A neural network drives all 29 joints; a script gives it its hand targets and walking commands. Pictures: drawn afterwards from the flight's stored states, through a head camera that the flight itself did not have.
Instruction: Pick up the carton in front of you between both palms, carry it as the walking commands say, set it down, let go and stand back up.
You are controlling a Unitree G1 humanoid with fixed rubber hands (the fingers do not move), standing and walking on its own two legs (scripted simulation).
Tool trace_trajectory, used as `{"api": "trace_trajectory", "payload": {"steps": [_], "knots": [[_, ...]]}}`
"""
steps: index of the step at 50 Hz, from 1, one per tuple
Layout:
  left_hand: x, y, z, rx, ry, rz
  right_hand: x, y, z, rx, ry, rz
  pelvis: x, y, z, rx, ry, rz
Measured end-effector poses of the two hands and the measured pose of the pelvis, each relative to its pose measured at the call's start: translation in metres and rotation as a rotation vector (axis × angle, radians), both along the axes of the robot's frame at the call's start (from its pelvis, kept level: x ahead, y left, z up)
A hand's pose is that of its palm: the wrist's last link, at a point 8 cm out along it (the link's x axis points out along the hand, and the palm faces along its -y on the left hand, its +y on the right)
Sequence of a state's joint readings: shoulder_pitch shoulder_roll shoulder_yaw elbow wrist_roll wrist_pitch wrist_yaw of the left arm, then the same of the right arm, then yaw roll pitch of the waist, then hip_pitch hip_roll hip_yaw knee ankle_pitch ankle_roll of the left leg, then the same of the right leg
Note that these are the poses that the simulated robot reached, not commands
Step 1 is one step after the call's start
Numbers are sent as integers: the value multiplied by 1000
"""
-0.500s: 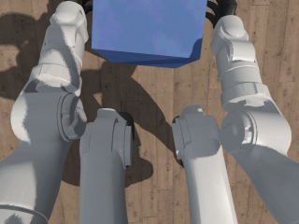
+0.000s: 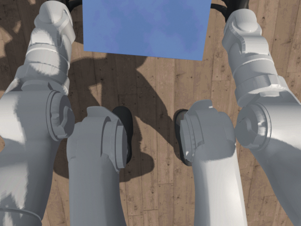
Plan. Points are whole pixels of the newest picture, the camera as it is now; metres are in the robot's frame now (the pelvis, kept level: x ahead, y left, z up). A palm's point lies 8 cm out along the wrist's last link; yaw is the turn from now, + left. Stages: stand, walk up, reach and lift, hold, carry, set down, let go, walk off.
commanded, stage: set down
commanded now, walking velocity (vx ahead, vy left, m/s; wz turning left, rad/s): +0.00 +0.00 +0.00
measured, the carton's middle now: (146, 9) +0.52 +0.03 -0.24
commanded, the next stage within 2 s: let go in 1.22 s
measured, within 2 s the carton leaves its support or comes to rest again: neither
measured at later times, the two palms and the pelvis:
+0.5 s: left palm out of the picture +0.54 +0.21 -0.08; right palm out of the picture +0.52 -0.16 -0.06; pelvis +0.00 +0.00 +0.05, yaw -1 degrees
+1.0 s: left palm out of the picture +0.54 +0.23 +0.07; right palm out of the picture +0.52 -0.17 +0.09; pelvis +0.02 +0.01 +0.19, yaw +0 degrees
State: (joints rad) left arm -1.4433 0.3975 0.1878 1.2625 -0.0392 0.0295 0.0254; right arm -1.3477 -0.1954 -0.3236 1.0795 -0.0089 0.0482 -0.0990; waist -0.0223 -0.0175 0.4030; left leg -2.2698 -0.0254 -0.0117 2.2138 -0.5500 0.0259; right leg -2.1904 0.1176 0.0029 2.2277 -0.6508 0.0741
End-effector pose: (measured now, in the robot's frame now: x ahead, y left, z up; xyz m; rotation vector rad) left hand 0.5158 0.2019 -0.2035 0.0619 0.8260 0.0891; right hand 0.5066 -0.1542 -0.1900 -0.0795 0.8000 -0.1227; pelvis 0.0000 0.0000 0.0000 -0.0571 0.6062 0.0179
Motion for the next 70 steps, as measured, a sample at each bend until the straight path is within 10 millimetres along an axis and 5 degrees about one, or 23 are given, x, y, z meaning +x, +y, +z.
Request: {"api": "trace_trajectory", "payload": {"steps": [7, 16, 27, 41, 56, 70], "knots": [[7, 18, 0, 23, -80, 27, 8, -18, 6, -2, -79, -34, 2, 0, -9, 12, -5, -14], [22, 11, 55, -9, -168, 18, 8, -8, 51, 4, -137, -46, -3, -1, 2, 8, 1, -10], [24, 11, 138, -10, -154, 16, 13, -6, 138, -9, -134, -57, 6, 2, 63, -8, 118, -10], [20, 24, 202, 1, -177, 1, 10, -10, 202, -11, -166, -67, 18, 10, 125, -14, 217, -6], [28, 28, 320, -9, -179, -14, 16, -11, 315, 4, -163, -56, 32, 11, 220, -4, 210, 4], [-5, 42, 374, 49, -131, -14, -6, -8, 371, -42, -124, 33, 53, 12, 291, 7, 159, 20]]}}
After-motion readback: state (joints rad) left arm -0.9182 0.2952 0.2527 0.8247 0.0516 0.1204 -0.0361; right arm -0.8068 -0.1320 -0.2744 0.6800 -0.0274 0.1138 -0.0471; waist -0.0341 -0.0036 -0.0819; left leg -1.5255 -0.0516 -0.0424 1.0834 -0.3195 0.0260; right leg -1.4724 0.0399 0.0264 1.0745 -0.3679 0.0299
